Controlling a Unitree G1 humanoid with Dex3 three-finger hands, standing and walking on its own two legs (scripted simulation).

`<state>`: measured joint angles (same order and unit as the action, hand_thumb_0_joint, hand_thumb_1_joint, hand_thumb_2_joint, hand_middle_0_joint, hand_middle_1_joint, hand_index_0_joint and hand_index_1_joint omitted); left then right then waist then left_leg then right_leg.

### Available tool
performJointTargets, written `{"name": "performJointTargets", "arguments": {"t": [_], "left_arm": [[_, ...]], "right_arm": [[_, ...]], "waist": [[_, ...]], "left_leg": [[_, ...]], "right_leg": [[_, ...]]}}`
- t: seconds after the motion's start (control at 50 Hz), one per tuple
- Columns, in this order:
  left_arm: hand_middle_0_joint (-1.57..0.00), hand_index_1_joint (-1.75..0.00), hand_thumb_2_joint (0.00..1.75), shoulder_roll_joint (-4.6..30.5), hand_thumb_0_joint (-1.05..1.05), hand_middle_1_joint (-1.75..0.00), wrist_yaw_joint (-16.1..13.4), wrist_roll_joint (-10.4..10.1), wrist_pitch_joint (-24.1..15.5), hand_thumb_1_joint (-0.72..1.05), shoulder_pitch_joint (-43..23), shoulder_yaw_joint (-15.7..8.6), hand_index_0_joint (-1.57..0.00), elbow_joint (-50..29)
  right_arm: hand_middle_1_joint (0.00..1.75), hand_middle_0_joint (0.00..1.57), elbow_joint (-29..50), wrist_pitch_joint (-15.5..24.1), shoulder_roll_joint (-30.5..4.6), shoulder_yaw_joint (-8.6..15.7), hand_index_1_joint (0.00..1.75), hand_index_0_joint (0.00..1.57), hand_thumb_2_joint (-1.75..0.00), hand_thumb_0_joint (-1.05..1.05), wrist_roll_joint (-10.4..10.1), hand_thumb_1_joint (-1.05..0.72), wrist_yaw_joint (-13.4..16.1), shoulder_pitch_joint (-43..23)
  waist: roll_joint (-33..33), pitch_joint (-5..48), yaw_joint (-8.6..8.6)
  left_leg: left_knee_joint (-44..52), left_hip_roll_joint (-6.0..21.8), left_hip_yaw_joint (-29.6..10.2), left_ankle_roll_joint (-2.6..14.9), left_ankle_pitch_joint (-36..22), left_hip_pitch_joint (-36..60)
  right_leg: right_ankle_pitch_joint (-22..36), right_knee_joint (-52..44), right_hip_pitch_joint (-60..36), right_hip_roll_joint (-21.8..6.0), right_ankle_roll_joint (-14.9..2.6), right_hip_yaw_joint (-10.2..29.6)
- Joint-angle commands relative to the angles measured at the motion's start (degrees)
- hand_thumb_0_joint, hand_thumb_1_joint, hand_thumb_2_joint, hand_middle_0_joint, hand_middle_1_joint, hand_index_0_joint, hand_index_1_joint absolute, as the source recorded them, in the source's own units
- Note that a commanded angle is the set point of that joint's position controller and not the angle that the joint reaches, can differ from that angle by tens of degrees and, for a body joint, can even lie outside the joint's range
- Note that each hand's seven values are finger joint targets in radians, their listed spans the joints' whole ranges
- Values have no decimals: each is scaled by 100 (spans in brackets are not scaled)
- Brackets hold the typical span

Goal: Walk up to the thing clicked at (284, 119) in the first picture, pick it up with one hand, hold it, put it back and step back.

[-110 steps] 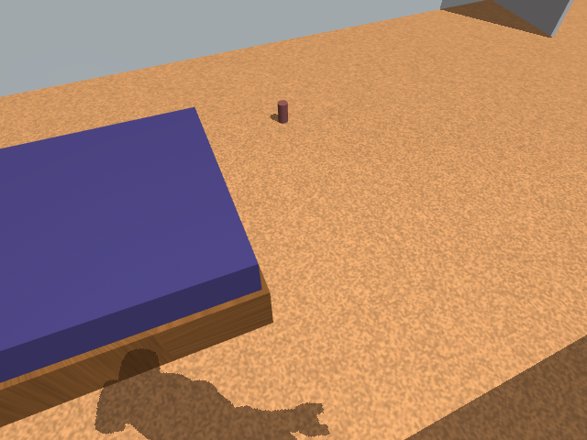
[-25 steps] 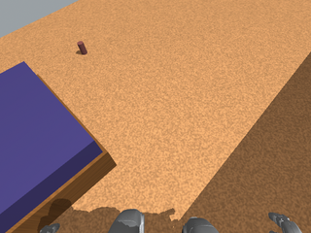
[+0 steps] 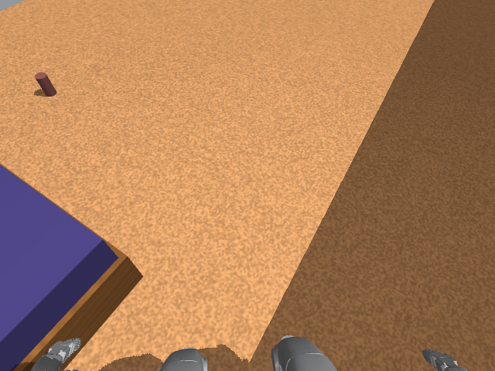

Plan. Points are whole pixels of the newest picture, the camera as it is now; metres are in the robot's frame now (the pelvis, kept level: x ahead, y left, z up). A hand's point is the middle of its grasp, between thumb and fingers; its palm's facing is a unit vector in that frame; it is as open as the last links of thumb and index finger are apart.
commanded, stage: walk up
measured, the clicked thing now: (46, 84) +1.50 +1.07 -0.70
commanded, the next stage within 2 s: stand in 1.00 s
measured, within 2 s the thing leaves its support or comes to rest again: neither
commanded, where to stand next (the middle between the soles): +0.05 -0.02 m, yaw -5 degrees
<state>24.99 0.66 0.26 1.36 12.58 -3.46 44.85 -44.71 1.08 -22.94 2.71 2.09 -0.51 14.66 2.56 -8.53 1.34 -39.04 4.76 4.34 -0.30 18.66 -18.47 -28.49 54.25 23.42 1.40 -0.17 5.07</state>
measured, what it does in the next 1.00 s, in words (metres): steps on the spot: right foot, then left foot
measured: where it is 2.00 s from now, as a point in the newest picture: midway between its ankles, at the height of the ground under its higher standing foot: outside the picture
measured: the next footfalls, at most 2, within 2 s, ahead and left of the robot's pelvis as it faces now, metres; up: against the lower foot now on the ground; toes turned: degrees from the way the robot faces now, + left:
right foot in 0.08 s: +0.04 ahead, -0.14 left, +0.00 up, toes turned -2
left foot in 0.38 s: +0.06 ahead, +0.12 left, +0.00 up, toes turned -4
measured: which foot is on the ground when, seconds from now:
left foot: down 0.00-0.12, up 0.14-0.36, down 0.38-1.00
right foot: up 0.00-0.06, down 0.08-1.00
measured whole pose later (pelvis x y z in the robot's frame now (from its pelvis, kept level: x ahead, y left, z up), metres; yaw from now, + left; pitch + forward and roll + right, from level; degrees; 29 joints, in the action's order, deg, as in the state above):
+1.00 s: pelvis +0.01 -0.01 +0.02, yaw -8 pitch -2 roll +0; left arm 20.0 0.2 -0.3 -0.9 5.3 -0.3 62.6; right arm -61.8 0.9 -20.9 0.3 0.5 -0.6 6.1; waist -0.4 -3.7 0.3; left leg -23.3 2.7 3.4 -1.5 13.1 -7.8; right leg -12.7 25.1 10.0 1.6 0.4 6.5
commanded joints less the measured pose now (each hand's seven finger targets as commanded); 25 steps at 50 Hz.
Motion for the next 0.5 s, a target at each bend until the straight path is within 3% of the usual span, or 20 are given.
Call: {"name": "performJointTargets", "arguments": {"t": [0.0, 0.04, 0.06, 0.08, 0.1, 0.12, 0.14, 0.18, 0.2, 0.26, 0.3, 0.34, 0.36, 0.38, 0.4, 0.42, 0.44, 0.48], "left_arm": [[-20, -30, 90, 855, 0, -30, -34, 73, -222, 90, 278, -306, -20, -273], [-20, -30, 90, 801, 0, -30, -58, 113, -265, 90, 694, -334, -20, 0], [-20, -30, 90, 912, 0, -30, -90, 137, -303, 90, 786, -375, -20, 66], [-20, -30, 90, 1215, 0, -30, -122, 190, -354, 90, 822, -458, -20, 47], [-20, -30, 90, 1569, 0, -30, -144, 221, -396, 90, 386, -477, -20, -158], [-20, -30, 90, 1799, 0, -30, -136, 206, -366, 90, 179, -494, -20, -206], [-20, -30, 90, 1556, 0, -30, -123, 159, -348, 90, 40, -444, -20, -192], [-20, -30, 90, 1130, 0, -30, -151, 112, -403, 90, -69, -313, -20, -176], [-20, -30, 90, 1105, 0, -30, -162, 119, -432, 90, 70, -300, -20, -83], [-20, -30, 90, 1132, 0, -30, -149, 116, -441, 90, 167, -269, -20, -42], [-20, -30, 90, 1097, 0, -30, -141, 95, -400, 90, -43, -253, -20, -51], [-20, -30, 90, 995, 0, -30, -121, 13, -344, 90, -232, -204, -20, -47], [-20, -30, 90, 813, 0, -30, -121, -36, -337, 90, -317, -138, -20, -58], [-20, -30, 90, 581, 0, -30, -114, -102, -338, 90, -282, -66, -20, -64], [-20, -30, 90, 479, 0, -30, -120, -127, -300, 90, -99, -20, -20, 88], [-20, -30, 90, 749, 0, -30, -157, -69, -287, 90, 61, -93, -20, 348], [-20, -30, 90, 771, 0, -30, -139, -19, -329, 90, 152, -82, -20, 470], [-20, -30, 90, 845, 0, -30, -86, 19, -414, 90, -130, -105, -20, 544]], "right_arm": [[30, 20, 485, 43, -1635, 500, 30, 20, -90, 0, -22, -90, 49, 28], [30, 20, 559, -37, -1540, 441, 30, 20, -90, 0, -73, -90, 27, -233], [30, 20, 561, -54, -1315, 356, 30, 20, -90, 0, -99, -90, 30, -219], [30, 20, 598, -72, -903, 230, 30, 20, -90, 0, -145, -90, 32, -135], [30, 20, 686, -105, -778, 175, 30, 20, -90, 0, -167, -90, 73, -410], [30, 20, 526, -118, -1273, 333, 30, 20, -90, 0, -123, -90, 162, -435], [30, 20, 359, -86, -1361, 374, 30, 20, -90, 0, -131, -90, 147, -243], [30, 20, 116, -23, -1207, 294, 30, 20, -90, 0, -200, -90, 100, -162], [30, 20, 52, -9, -1097, 244, 30, 20, -90, 0, -205, -90, 97, -114], [30, 20, -52, 11, -1060, 181, 30, 20, -90, 0, -149, -90, 102, -125], [30, 20, -179, 62, -979, 166, 30, 20, -90, 0, -164, -90, 104, -46], [30, 20, -367, 135, -959, 183, 30, 20, -90, 0, -145, -90, 117, 129], [30, 20, -426, 179, -1049, 226, 30, 20, -90, 0, -89, -90, 147, 228], [30, 20, -423, 221, -1302, 268, 30, 20, -90, 0, -27, -90, 167, 202], [30, 20, -324, 243, -1480, 262, 30, 20, -90, 0, -58, -90, 149, -251], [30, 20, -300, 224, -1538, 256, 30, 20, -90, 0, -115, -90, 100, -702], [30, 20, -324, 193, -1392, 196, 30, 20, -90, 0, -106, -90, 71, -927], [30, 20, -391, 150, -1076, 84, 30, 20, -90, 0, -136, -90, 52, -864]], "waist": [[-1508, 1025, 22], [-1272, 1016, -263], [-926, 1043, -345], [290, 995, -361], [845, 636, -289], [665, 473, -319], [572, 397, -171], [425, 477, -86], [624, 635, -107], [829, 854, -207], [954, 961, -123], [613, 1072, 38], [367, 1200, 112], [-406, 1343, 74], [-736, 1206, -130], [-869, 1054, -305], [-764, 918, -411], [-576, 784, -264]], "left_leg": [[860, 1183, -1206, 1213, -1774, 645], [365, 996, -897, 992, -1278, 10], [-105, 797, -666, 750, -913, -303], [-1160, 345, -384, 392, 6, -1014], [-1498, -209, -248, 110, 1482, -1666], [-1977, -48, -705, 85, 1850, -994], [-1872, 25, -792, 111, 1736, -755], [-1374, 16, -709, 117, 1207, -1045], [-1200, -50, -634, 97, 972, -1042], [-669, -173, -449, 73, 820, -433], [18, -306, -309, 72, 634, -11], [1038, -426, -202, 112, -357, 905], [1277, -146, -582, 227, -821, 1266], [1632, 626, -1627, 516, -1083, 1487], [1931, 1283, -2420, 984, -453, 1108], [1810, 1482, -2299, 1239, 57, 340], [1628, 1169, -1847, 1030, 47, 55], [1236, 269, -859, 401, -79, 72]], "right_leg": [[-13, -1195, -439, 64, -57, -647], [952, -2288, -1345, 179, -181, -802], [1098, -2690, -1735, 127, -280, -531], [1001, -3186, -1924, -758, -515, 1205], [557, -3590, -1291, -1851, -1217, 2973], [669, -3484, -435, -2161, -1675, 3222], [880, -3333, -279, -1967, -1627, 2798], [1820, -3037, -1068, -1291, -1166, 1681], [2349, -2961, -1308, -1200, -1092, 1579], [2895, -2832, -1120, -1028, -1036, 1393], [3033, -2649, -1035, -974, -1006, 1163], [2917, -2251, -570, -866, -813, 902], [2849, -1993, -371, -764, -608, 826], [2273, -1538, -11, -402, -313, 620], [1076, -1457, -57, 36, -141, 212], [229, -1438, -782, -142, -156, -47], [384, -1963, -1145, -196, -210, 91], [1580, -2707, -1168, -437, -413, 781]]}}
